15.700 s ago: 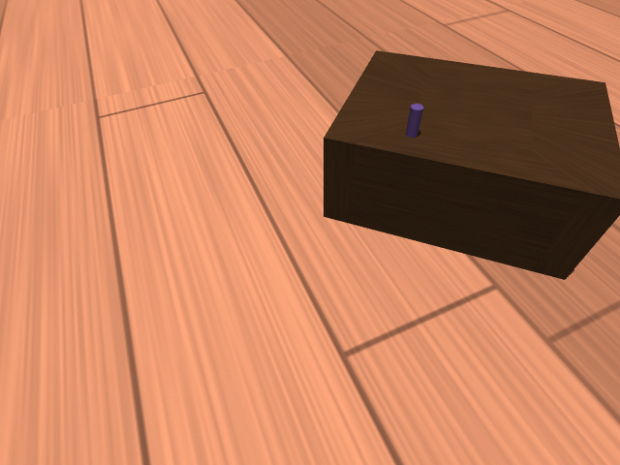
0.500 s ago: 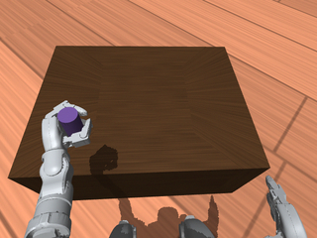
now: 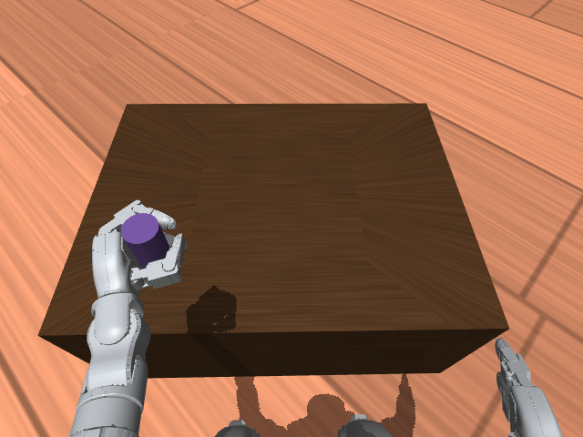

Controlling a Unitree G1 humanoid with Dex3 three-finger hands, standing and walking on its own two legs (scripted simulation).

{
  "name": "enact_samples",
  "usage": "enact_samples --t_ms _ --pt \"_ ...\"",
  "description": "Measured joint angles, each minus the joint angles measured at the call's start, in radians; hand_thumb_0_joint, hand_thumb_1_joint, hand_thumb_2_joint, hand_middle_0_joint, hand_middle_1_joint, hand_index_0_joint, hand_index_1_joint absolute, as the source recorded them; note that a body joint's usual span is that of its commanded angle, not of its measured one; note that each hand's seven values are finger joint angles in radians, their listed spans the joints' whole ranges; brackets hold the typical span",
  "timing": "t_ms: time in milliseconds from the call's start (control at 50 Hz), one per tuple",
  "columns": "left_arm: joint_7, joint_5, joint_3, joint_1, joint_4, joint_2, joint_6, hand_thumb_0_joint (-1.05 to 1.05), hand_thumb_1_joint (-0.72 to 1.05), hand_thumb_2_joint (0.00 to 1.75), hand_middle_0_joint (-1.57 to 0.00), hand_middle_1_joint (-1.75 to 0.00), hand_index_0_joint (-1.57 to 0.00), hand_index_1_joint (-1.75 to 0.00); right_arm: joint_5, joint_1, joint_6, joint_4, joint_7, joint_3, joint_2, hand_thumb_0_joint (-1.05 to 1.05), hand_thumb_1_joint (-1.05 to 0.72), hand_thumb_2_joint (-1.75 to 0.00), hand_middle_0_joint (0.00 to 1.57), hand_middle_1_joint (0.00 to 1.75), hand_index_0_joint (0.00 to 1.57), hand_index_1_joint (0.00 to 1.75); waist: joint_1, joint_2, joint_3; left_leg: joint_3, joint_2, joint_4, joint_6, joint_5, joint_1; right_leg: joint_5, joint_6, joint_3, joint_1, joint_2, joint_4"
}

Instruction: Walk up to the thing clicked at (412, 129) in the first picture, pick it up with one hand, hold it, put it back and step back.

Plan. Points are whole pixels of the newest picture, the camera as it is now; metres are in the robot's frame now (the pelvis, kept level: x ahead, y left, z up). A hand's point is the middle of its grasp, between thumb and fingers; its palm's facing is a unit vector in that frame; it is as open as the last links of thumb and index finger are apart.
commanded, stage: lift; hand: left
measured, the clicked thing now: (152, 250) +0.36 +0.20 +0.05
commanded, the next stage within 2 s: hold in 0.08 s
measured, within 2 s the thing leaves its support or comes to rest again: neither
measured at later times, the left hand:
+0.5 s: hand (160, 254) +0.35 +0.18 +0.06, palm faces +0.22 -0.98 -0.01, open 5.6 cm
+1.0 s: hand (161, 254) +0.34 +0.17 +0.08, palm faces +0.23 -0.97 +0.00, open 5.6 cm
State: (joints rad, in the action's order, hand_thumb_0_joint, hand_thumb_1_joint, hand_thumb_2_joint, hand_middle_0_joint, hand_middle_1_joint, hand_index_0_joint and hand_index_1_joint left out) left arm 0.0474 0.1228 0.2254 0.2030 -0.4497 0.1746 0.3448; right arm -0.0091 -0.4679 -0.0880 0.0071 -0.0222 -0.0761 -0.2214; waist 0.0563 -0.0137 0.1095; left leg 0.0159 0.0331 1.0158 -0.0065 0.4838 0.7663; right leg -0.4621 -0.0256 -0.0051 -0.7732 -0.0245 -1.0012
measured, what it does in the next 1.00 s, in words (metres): stands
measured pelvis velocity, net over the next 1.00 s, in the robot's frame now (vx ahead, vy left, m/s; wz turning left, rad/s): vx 0.00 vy -0.01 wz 0.00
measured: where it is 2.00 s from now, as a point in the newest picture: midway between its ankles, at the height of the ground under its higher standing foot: outside the picture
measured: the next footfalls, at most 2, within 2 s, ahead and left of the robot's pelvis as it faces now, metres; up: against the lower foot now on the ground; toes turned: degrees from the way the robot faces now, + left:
none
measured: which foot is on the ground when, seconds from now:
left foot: down 0.00-1.00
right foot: down 0.00-1.00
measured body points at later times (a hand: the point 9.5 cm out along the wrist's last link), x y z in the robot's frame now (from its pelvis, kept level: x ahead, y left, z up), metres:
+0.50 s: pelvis +0.01 +0.00 +0.01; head +0.06 +0.01 +0.46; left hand +0.33 +0.23 +0.07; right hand +0.16 -0.26 -0.02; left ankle +0.01 +0.12 -0.67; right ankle +0.02 -0.14 -0.67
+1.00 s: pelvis +0.00 -0.01 +0.02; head +0.04 +0.00 +0.46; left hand +0.32 +0.22 +0.08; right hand +0.15 -0.26 -0.02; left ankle +0.01 +0.12 -0.67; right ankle +0.02 -0.14 -0.67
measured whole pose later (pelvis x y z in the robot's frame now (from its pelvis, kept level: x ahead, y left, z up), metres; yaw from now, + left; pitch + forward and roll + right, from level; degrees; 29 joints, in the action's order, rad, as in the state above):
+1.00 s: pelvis +0.00 -0.01 +0.02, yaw +0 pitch +9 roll +0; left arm 0.07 0.13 0.18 0.10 -0.29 0.14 0.24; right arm 0.00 -0.43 -0.07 -0.11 -0.05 -0.08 -0.21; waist 0.03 0.00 0.09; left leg 0.02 0.03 0.91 -0.01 0.44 0.63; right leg -0.43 -0.02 -0.01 -0.65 -0.03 -0.91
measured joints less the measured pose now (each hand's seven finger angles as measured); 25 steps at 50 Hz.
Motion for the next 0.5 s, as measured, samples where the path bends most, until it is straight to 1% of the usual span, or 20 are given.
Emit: enact_samples --t_ms 220,420,500 --pt "0.002 0.001 -0.021 -0.043 0.055 -0.01 -0.032 -0.03 0.08 1.19 -1.01 -1.14 -1.01 -1.18 0.002 0.014 -0.006 -0.054 0.0 -0.01 0.002 -0.01 0.55 -0.04 0.06 0.06 0.06 0.05 -0.011 0.004 0.006 0.003 -0.003 -0.025 0.002 0.002 -0.037 -0.001 -0.003 -0.002 0.037 -0.002 0.026" --pt "0.005 0.009 -0.035 -0.079 0.096 -0.023 -0.045 -0.03 0.08 1.19 -1.01 -1.14 -1.0 -1.18 0.004 0.018 -0.005 -0.065 0.001 -0.011 0.001 -0.01 0.54 -0.04 0.06 0.06 0.06 0.05 -0.021 0.008 0.002 0.004 -0.006 -0.047 0.002 -0.007 -0.067 0.005 -0.003 -0.002 0.066 -0.005 0.045" --pt "0.006 0.007 -0.045 -0.095 0.113 -0.025 -0.051 -0.03 0.08 1.19 -1.01 -1.15 -1.0 -1.18 0.005 0.016 -0.006 -0.072 -0.001 -0.011 0.002 -0.01 0.54 -0.04 0.06 0.06 0.06 0.05 -0.025 0.009 0.001 0.003 -0.006 -0.054 0.0 -0.011 -0.077 0.008 -0.001 -0.001 0.075 -0.006 0.049"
